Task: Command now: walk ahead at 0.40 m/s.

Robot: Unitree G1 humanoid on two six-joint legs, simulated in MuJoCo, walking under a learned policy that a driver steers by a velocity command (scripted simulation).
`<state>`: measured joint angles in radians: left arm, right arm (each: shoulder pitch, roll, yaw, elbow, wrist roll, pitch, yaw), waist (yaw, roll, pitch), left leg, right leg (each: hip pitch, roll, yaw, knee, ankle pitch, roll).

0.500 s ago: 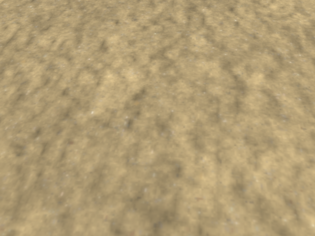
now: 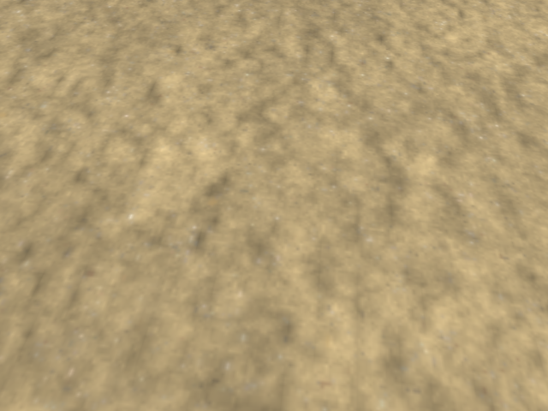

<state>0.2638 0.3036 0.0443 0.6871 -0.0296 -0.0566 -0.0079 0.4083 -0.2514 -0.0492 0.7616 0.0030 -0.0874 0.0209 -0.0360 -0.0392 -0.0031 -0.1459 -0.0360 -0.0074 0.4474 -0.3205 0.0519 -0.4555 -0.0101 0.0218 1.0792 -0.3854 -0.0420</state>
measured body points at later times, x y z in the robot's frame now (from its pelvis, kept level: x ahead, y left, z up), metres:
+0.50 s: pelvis +0.26 -0.07 +0.00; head +0.29 -0.07 +0.45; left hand +0.37 +0.21 -0.11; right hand +0.37 -0.35 -0.12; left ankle +0.23 +0.09 -0.65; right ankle +0.30 -0.14 -0.74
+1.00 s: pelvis +0.55 -0.01 +0.00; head +0.58 +0.00 +0.44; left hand +0.61 +0.27 -0.13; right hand +0.70 -0.27 -0.10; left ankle +0.61 +0.08 -0.74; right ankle +0.44 -0.15 -0.65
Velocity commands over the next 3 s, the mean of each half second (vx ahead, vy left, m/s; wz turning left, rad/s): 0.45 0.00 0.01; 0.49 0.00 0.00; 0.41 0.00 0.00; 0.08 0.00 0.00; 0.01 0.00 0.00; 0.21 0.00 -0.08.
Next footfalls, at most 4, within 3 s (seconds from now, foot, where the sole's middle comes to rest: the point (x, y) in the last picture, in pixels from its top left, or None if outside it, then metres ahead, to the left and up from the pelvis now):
0.32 right None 0.34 -0.14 -0.78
0.86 left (231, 358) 0.65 0.08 -0.78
1.38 right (316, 265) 0.93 -0.16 -0.78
1.76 left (234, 269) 0.92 0.08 -0.78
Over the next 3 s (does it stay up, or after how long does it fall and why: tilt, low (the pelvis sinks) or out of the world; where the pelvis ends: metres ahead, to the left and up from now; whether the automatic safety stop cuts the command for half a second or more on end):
stays up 0.95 -0.01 0.00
